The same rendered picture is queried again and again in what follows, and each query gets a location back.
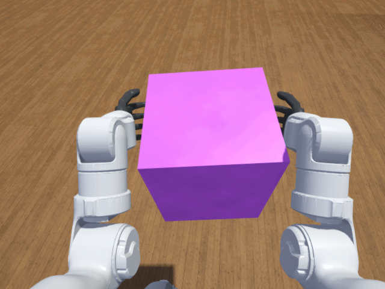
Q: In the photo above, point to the robot right upper arm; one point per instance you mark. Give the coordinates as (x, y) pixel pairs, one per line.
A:
(322, 257)

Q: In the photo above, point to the robot left upper arm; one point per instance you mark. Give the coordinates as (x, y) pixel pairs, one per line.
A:
(102, 256)

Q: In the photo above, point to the robot left forearm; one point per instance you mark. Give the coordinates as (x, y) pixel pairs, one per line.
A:
(102, 145)

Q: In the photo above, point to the right robot hand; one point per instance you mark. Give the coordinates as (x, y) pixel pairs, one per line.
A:
(293, 103)

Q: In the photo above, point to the left robot hand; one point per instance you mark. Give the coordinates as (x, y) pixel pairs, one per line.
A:
(124, 106)

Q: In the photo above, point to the carton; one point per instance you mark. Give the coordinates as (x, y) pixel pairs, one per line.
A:
(211, 144)

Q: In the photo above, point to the robot right forearm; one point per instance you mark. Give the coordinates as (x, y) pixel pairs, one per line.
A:
(323, 161)

